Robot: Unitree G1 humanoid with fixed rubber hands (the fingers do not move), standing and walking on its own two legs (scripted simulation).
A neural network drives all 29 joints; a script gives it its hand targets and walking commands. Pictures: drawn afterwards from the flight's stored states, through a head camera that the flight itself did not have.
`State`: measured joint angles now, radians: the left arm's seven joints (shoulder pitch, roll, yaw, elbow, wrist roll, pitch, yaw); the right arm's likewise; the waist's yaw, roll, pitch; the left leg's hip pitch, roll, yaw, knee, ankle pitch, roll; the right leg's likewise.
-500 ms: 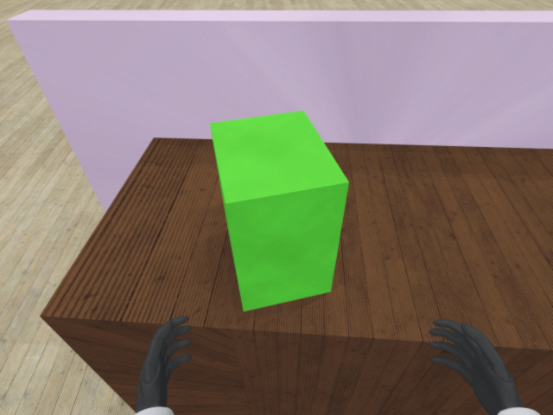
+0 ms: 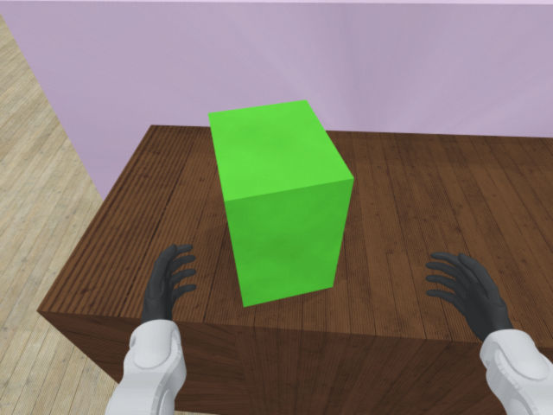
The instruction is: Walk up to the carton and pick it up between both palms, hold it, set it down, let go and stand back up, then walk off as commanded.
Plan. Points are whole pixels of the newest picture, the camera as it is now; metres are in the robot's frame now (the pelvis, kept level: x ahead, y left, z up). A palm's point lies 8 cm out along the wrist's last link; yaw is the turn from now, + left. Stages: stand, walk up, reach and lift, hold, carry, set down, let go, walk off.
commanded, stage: reach and lift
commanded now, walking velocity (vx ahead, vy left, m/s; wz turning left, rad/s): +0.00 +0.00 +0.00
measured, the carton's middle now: (274, 205) +0.48 +0.04 +0.04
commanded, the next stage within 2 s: none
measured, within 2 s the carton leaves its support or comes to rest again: neither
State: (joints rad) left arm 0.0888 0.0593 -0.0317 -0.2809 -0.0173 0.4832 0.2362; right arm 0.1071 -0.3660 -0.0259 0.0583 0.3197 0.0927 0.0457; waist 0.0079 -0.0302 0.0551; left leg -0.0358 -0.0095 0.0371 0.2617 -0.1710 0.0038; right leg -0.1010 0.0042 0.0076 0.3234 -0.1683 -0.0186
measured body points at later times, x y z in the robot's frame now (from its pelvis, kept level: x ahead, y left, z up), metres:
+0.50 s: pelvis -0.01 +0.00 +0.00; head -0.02 +0.01 +0.45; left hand +0.33 +0.19 +0.13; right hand +0.36 -0.21 +0.13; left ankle -0.02 +0.11 -0.75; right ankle +0.01 -0.11 -0.75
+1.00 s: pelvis -0.02 +0.00 +0.00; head -0.02 +0.01 +0.45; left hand +0.38 +0.19 +0.18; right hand +0.42 -0.19 +0.18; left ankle -0.02 +0.11 -0.75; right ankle +0.01 -0.11 -0.75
